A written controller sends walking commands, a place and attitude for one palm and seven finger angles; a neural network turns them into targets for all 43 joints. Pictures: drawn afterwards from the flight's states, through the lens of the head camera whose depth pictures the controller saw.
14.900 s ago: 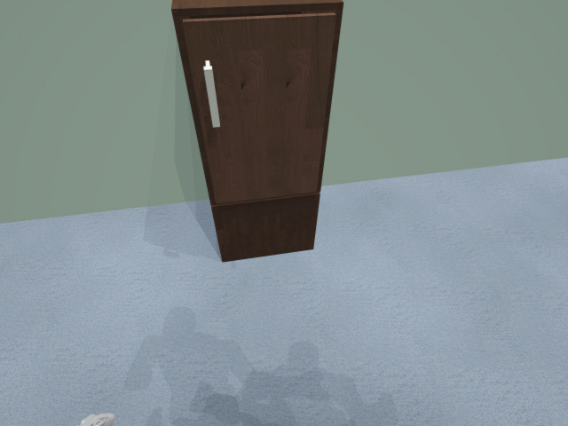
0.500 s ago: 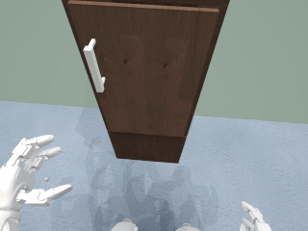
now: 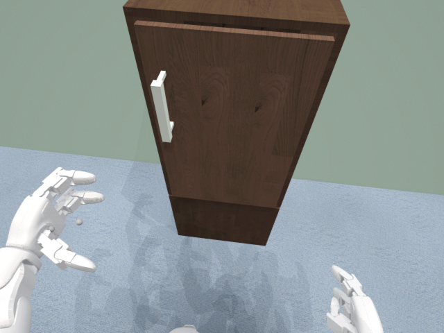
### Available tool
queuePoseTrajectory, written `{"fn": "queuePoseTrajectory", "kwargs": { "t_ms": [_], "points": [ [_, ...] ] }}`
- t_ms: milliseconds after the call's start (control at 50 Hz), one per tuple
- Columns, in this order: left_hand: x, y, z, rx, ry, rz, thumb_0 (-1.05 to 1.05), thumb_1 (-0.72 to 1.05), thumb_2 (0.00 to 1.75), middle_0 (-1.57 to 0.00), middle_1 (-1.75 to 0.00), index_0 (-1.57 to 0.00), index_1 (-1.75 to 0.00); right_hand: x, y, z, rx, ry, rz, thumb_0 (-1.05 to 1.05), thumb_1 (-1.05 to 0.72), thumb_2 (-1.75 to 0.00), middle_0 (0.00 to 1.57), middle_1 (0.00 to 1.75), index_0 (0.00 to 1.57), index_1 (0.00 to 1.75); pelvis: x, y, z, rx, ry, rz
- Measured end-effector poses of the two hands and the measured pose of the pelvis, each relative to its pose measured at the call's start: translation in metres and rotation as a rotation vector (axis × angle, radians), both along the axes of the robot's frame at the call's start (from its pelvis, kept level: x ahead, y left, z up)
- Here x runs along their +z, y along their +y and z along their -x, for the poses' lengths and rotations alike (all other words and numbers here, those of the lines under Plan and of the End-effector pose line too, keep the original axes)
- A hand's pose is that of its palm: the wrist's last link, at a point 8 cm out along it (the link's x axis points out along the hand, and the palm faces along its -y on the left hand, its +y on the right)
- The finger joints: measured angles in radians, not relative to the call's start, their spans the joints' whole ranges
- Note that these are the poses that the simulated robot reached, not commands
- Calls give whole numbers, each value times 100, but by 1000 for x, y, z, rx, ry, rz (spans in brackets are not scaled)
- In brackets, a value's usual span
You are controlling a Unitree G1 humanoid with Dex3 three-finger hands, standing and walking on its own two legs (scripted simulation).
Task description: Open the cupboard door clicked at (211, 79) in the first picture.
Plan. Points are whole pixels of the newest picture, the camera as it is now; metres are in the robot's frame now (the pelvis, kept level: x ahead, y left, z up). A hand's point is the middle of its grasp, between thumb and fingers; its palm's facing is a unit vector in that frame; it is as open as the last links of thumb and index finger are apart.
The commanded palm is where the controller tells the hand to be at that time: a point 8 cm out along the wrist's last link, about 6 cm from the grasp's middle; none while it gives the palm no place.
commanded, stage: raise the hand with hooked fingers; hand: left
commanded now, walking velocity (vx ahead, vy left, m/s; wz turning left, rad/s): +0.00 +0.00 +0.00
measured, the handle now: (164, 108) +0.56 +0.18 +0.08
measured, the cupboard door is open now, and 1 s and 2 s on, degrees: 0 0 0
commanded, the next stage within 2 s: move the hooked fingers beside the handle in 0.64 s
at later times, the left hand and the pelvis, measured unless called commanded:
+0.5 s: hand (86, 198) +0.30 +0.25 +0.09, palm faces -0.01 -1.00 -0.04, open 14.0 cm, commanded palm +0.27 +0.30 +0.10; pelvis +0.01 -0.01 +0.01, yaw -1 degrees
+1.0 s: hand (97, 186) +0.32 +0.24 +0.09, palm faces -0.03 -1.00 -0.03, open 14.0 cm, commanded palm +0.30 +0.30 +0.09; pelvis +0.00 -0.03 +0.01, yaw +0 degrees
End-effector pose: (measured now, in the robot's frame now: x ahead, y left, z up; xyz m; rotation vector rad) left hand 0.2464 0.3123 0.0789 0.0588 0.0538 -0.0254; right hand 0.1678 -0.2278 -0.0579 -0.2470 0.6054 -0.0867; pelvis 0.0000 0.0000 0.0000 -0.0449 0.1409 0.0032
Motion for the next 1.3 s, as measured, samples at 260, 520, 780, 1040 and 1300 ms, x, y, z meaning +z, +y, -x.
{"fn": "queuePoseTrajectory", "kwargs": {
  "t_ms": [260,520,780,1040,1300],
  "points": [
    [19,12,-36,-17,-14,23,-1,-50,30,-30,-120,-30,-120,-2,-27,25,-69,95,40,2,-90,-90,20,30,21,30,7,-6,-5,-8,0,-8],
    [15,-5,-34,11,-50,14,-1,-50,30,-30,-120,-30,-120,-1,-42,28,-87,108,45,2,-90,-90,20,30,21,30,8,-16,-7,-17,2,-17],
    [19,-11,-30,8,-38,24,-1,-50,30,-30,-120,-30,-120,-4,-42,18,-68,78,13,1,-90,-90,20,30,21,30,8,-24,-5,-13,-3,-23],
    [18,-15,-66,-11,-52,32,-1,-50,30,-30,-120,-30,-120,-11,-55,40,-104,150,52,1,-90,-90,20,30,21,30,5,-27,3,-11,7,-22],
    [12,-8,-103,-17,-27,47,-1,-50,30,-30,-120,-30,-120,-22,-59,80,-171,287,64,1,-90,-90,20,30,21,30,3,-20,1,-30,47,-21]
  ]
}}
